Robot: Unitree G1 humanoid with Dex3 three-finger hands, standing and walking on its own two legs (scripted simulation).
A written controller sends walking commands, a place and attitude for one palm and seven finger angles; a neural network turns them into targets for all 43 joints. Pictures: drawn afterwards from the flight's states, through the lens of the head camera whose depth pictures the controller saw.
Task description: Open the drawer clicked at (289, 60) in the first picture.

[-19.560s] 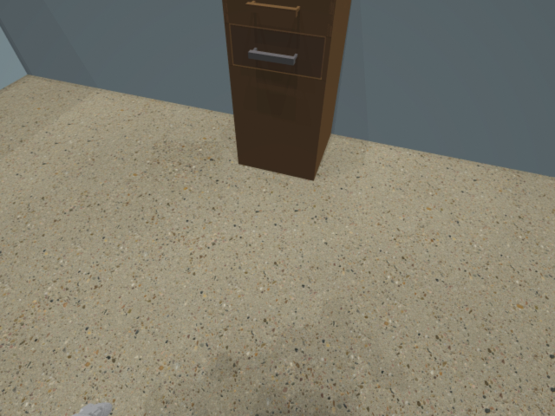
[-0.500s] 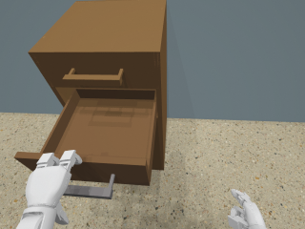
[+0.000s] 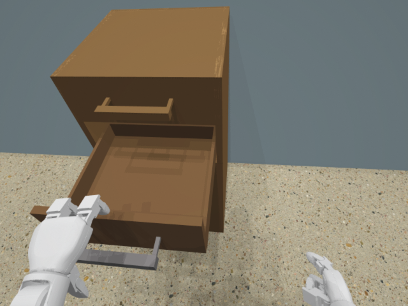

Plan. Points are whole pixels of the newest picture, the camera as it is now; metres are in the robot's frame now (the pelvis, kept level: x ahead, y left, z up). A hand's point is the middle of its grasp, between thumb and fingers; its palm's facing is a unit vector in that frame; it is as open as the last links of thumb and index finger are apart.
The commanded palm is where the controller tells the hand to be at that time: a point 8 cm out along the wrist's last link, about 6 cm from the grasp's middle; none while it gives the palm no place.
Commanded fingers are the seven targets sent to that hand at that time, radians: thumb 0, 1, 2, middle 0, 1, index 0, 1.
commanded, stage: lift the hand off the handle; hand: left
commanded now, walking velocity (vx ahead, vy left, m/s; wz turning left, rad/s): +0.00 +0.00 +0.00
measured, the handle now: (118, 248) +0.25 +0.24 -0.09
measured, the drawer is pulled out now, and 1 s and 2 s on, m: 0.30 0.30 0.30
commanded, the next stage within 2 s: draw the hand back to the body in 0.26 s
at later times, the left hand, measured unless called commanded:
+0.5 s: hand (72, 246) +0.20 +0.26 +0.06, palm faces +0.02 -0.09 -1.00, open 13.9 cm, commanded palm +0.17 +0.25 +0.12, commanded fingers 0.00 -0.50 0.30 -0.30 -1.20 -0.30 -1.20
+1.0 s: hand (54, 244) +0.18 +0.26 +0.10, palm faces +0.07 -0.23 -0.97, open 13.9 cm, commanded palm +0.16 +0.27 +0.16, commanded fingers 0.00 -0.40 0.34 -0.29 -1.13 -0.29 -1.13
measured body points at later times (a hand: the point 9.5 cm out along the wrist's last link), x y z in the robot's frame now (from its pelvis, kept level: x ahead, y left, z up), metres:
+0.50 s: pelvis +0.01 +0.01 +0.01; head +0.03 -0.02 +0.45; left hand +0.19 +0.26 +0.12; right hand +0.21 -0.21 -0.09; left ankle -0.03 +0.11 -0.71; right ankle +0.00 -0.11 -0.71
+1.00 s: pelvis +0.01 +0.01 +0.01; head +0.02 -0.03 +0.46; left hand +0.18 +0.27 +0.16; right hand +0.22 -0.20 -0.08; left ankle -0.03 +0.11 -0.71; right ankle +0.00 -0.11 -0.71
